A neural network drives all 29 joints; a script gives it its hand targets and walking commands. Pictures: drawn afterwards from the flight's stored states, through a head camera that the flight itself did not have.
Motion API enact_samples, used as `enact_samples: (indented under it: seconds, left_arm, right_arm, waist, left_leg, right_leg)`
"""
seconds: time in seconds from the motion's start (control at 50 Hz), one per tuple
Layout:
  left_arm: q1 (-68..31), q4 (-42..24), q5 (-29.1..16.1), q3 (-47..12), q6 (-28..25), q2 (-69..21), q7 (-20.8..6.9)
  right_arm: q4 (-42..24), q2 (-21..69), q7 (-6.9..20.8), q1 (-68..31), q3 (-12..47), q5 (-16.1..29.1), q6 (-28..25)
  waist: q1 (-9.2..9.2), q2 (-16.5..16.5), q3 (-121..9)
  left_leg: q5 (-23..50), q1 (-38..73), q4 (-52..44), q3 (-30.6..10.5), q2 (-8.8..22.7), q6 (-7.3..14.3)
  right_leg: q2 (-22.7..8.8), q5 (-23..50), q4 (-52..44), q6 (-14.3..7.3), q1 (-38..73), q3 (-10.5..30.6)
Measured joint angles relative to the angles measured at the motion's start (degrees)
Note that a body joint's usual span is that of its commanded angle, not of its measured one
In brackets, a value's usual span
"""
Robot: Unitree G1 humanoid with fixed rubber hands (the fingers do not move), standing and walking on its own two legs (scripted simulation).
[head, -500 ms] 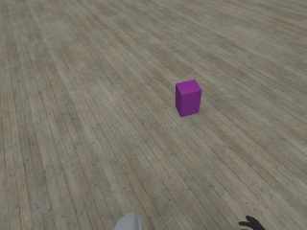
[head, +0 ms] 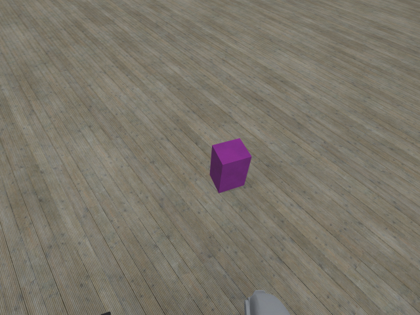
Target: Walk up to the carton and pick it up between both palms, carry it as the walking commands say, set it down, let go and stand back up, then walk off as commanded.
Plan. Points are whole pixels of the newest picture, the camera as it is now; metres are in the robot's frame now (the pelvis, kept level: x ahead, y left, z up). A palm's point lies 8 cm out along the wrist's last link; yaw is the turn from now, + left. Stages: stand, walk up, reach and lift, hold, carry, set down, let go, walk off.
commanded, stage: walk up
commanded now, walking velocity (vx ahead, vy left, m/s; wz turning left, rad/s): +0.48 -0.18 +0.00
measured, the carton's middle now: (229, 166) +0.94 -0.19 -0.65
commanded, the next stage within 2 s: none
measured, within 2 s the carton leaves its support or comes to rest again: neither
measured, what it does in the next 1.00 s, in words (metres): walks ahead: right foot, then left foot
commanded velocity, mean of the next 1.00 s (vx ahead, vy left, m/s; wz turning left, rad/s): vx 0.36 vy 0.00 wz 0.00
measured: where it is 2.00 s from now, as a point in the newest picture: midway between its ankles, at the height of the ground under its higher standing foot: (213, 277)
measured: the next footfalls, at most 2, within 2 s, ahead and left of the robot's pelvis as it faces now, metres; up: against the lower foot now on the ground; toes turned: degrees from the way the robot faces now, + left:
right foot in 0.16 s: +0.21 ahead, -0.18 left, +0.00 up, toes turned -8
left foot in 0.68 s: +0.45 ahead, +0.08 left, +0.00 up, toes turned +1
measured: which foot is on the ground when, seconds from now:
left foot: down 0.00-0.16, up 0.18-0.66, down 0.68-1.00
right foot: up 0.00-0.14, down 0.16-0.68, up 0.70-1.00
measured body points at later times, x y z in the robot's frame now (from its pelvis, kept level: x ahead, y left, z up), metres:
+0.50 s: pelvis +0.21 -0.06 +0.00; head +0.24 -0.09 +0.45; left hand +0.13 +0.18 -0.13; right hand +0.34 -0.30 -0.15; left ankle +0.31 +0.10 -0.68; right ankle +0.17 -0.17 -0.75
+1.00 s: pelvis +0.36 -0.02 +0.00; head +0.38 +0.01 +0.45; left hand +0.45 +0.23 -0.16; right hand +0.34 -0.29 -0.13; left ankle +0.39 +0.10 -0.75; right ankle +0.39 -0.19 -0.69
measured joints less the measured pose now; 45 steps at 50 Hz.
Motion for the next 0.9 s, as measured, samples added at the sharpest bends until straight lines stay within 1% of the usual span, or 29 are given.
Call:
enact_samples:
  seconds: [0.06, 0.1, 0.14, 0.16, 0.18, 0.2, 0.22, 0.24, 0.26, 0.3, 0.38, 0.44, 0.5, 0.56, 0.62, 0.66, 0.68, 0.7, 0.72, 0.74, 0.76, 0.8, 0.84, 0.9]
  left_arm:
    - [-2.59, -1.32, -0.34, -0.58, -0.26, -0.81, -0.49]
    - [-3.57, -1.90, -0.26, -0.72, -0.78, -1.49, -0.42]
    - [-3.80, -2.19, -0.05, -0.65, -1.54, -1.90, -0.07]
    - [-3.63, -2.27, 0.16, -0.53, -2.22, -1.77, 0.26]
    - [-3.55, -1.98, 0.55, -0.13, -3.11, -1.88, 0.82]
    - [-3.09, -1.53, 0.82, 0.04, -3.75, -2.15, 1.33]
    - [-2.00, -0.96, 0.81, -0.03, -4.06, -2.37, 1.64]
    - [-0.50, -0.23, 0.64, -0.14, -4.20, -2.54, 1.82]
    - [1.14, 0.64, 0.48, -0.17, -4.34, -2.65, 1.99]
    - [4.53, 2.18, 0.20, -0.04, -4.63, -2.71, 2.39]
    - [11.09, 4.24, -0.28, -0.05, -5.30, -2.57, 3.17]
    - [15.34, 5.36, -0.36, -0.19, -5.37, -2.97, 3.64]
    - [18.51, 6.27, -0.25, -0.33, -5.08, -3.75, 3.98]
    - [20.45, 6.59, 0.05, -0.39, -4.68, -4.51, 4.22]
    - [21.34, 6.53, -0.06, -0.17, -4.02, -4.59, 4.35]
    - [21.84, 6.65, -0.45, -0.14, -3.49, -4.19, 4.44]
    - [21.95, 6.62, -0.58, -0.19, -3.28, -4.04, 4.48]
    - [20.65, 6.45, -0.71, -0.12, -2.89, -3.50, 4.52]
    - [18.89, 5.98, -0.74, 0.08, -2.46, -2.99, 4.54]
    - [17.05, 5.41, -0.71, 0.29, -2.11, -2.47, 4.46]
    - [15.32, 4.85, -0.63, 0.48, -1.88, -1.95, 4.31]
    - [12.32, 3.87, -0.38, 1.00, -1.34, -1.00, 3.91]
    - [9.73, 3.15, -0.16, 1.47, -0.36, -0.19, 3.36]
    - [6.51, 2.27, -0.05, 1.52, 1.09, 0.52, 2.52]
  right_arm:
    - [0.25, 0.35, 0.22, 1.80, -0.19, -0.10, -0.03]
    - [0.37, 0.16, 0.48, 2.22, -0.17, -0.24, 0.12]
    - [0.56, -0.15, 0.56, 2.32, -0.07, -0.45, 0.44]
    - [0.57, -0.18, 0.58, 2.53, 0.11, -0.66, 0.60]
    - [0.66, -0.41, 0.61, 1.94, 0.35, -1.02, 0.82]
    - [0.57, -0.78, 0.58, 0.50, 0.63, -1.01, 1.24]
    - [0.28, -1.17, 0.50, -1.12, 0.72, -0.89, 1.59]
    - [-0.08, -1.56, 0.50, -2.73, 0.61, -0.75, 1.72]
    - [-0.48, -1.92, 0.62, -4.33, 0.35, -0.60, 1.71]
    - [-1.62, -2.47, 1.00, -7.34, -0.19, -0.60, 1.95]
    - [-4.35, -3.10, 1.50, -12.28, -0.76, -0.92, 3.67]
    - [-5.86, -3.18, 1.90, -15.37, -0.82, -0.88, 4.81]
    - [-6.95, -2.72, 2.24, -18.03, -0.40, -0.60, 5.35]
    - [-7.67, -1.75, 2.39, -20.28, 0.46, -0.31, 5.50]
    - [-8.10, -0.42, 2.33, -21.65, 1.55, 0.03, 4.82]
    - [-8.04, 0.13, 1.90, -21.56, 1.87, 0.01, 3.44]
    - [-7.76, 0.08, 1.55, -21.21, 1.65, -0.26, 2.58]
    - [-7.29, 0.40, 1.14, -20.86, 1.36, -0.35, 2.05]
    - [-6.91, 0.51, 0.88, -20.13, 1.30, -0.19, 1.83]
    - [-6.46, 0.49, 0.71, -19.11, 1.37, -0.04, 1.79]
    - [-5.89, 0.44, 0.58, -18.00, 1.48, 0.05, 1.82]
    - [-4.72, 0.33, 0.13, -15.65, 1.49, 0.17, 1.89]
    - [-3.65, 0.11, -0.36, -13.11, 1.16, 0.30, 1.78]
    - [-2.50, -0.36, -0.68, -9.26, 0.52, 0.24, 1.77]
  waist:
    - [-0.83, 0.31, 0.51]
    - [-1.23, 0.95, 0.39]
    - [-1.60, 1.75, -0.29]
    - [-1.78, 1.78, -0.91]
    - [-1.46, 2.38, -1.02]
    - [-0.93, 3.06, -0.74]
    - [-0.51, 3.52, -0.56]
    - [-0.02, 3.97, -0.51]
    - [0.55, 4.37, -0.51]
    - [2.00, 4.92, -0.57]
    - [5.00, 4.86, -0.54]
    - [6.69, 4.69, -0.17]
    - [7.79, 4.47, 0.40]
    - [8.32, 4.19, 0.82]
    - [7.97, 3.46, 0.71]
    - [7.45, 3.03, 0.32]
    - [7.16, 3.05, 0.01]
    - [6.82, 2.01, 0.51]
    - [6.87, 1.29, 1.09]
    - [6.85, 0.79, 1.45]
    - [6.61, 0.32, 1.60]
    - [5.54, -0.39, 1.35]
    - [4.26, -0.68, 0.79]
    - [2.66, -0.41, -0.19]
  left_leg:
    - [-1.04, 3.55, -2.15, 0.43, 0.20, -1.36]
    - [-2.67, 5.22, -2.13, 0.83, 0.43, -2.34]
    - [-5.54, 5.72, 0.09, 0.77, 1.03, -3.41]
    - [-8.07, 4.64, 3.64, 0.36, 1.32, -3.10]
    - [-11.18, 1.94, 10.62, -0.58, 2.25, -1.80]
    - [-14.04, -1.84, 19.93, -3.10, 2.02, -0.74]
    - [-14.73, -5.72, 28.98, -5.29, 1.00, -0.05]
    - [-13.24, -9.11, 35.88, -6.36, 0.18, 0.40]
    - [-10.89, -11.95, 40.28, -6.49, -0.15, 0.60]
    - [-6.35, -16.47, 43.36, -5.73, 0.06, 0.47]
    - [-0.59, -23.23, 41.52, -4.58, 0.15, -0.42]
    - [2.66, -26.55, 37.88, -4.04, 0.03, -1.20]
    - [4.66, -27.53, 31.44, -3.55, -0.26, -1.87]
    - [5.45, -26.30, 23.64, -2.85, -0.62, -2.08]
    - [4.77, -22.66, 15.61, -1.66, -1.07, -1.52]
    - [4.93, -18.10, 10.19, -0.36, -0.93, -0.79]
    - [5.57, -16.62, 9.45, -0.41, -0.73, 0.19]
    - [4.60, -17.34, 11.93, -0.24, -1.22, 1.51]
    - [3.28, -17.46, 13.56, -0.01, -1.40, 2.49]
    - [2.44, -16.87, 13.70, 0.22, -1.45, 3.06]
    - [2.22, -15.83, 12.79, 0.45, -1.50, 3.29]
    - [3.09, -13.59, 9.86, 0.71, -1.49, 2.85]
    - [3.59, -11.73, 7.39, 0.55, -1.24, 2.78]
    - [3.98, -9.54, 4.69, 0.01, -0.58, 2.36]
  right_leg:
    - [-0.02, 0.76, -10.28, -0.07, 1.99, -0.59]
    - [0.23, -1.42, -14.39, -0.41, 4.14, -1.60]
    - [0.76, -3.47, -18.08, -1.21, 7.50, -3.18]
    - [0.92, -4.37, -20.24, -2.00, 9.79, -3.68]
    - [1.34, -3.17, -19.42, -2.76, 9.75, -4.04]
    - [1.67, -4.44, -16.68, -3.28, 8.95, -4.17]
    - [1.73, -6.06, -15.42, -3.55, 9.19, -4.18]
    - [1.78, -7.14, -15.80, -3.66, 10.35, -4.22]
    - [1.86, -7.46, -17.31, -3.58, 12.04, -4.28]
    - [2.12, -6.81, -21.42, -3.49, 15.71, -4.40]
    - [2.19, -6.35, -27.41, -3.52, 21.38, -4.05]
    - [2.02, -6.82, -30.17, -3.03, 24.82, -3.90]
    - [1.78, -7.66, -32.11, -2.23, 27.85, -3.85]
    - [1.50, -9.11, -32.95, -1.14, 30.22, -3.95]
    - [1.12, -11.63, -32.24, 0.26, 32.03, -4.42]
    - [1.01, -15.41, -27.77, 0.96, 31.76, -4.50]
    - [0.94, -18.10, -22.72, 0.53, 30.13, -4.36]
    - [0.64, -21.19, -15.15, -0.14, 27.22, -2.90]
    - [1.14, -23.59, -6.93, -0.67, 23.68, -1.04]
    - [1.81, -24.23, 0.08, -1.12, 20.20, 0.17]
    - [2.24, -23.32, 5.13, -1.39, 17.10, 0.71]
    - [2.53, -20.12, 10.27, -1.30, 11.98, 0.81]
    - [2.54, -17.14, 11.85, -0.78, 8.20, 0.65]
    - [2.18, -12.86, 10.06, -0.16, 5.05, 0.46]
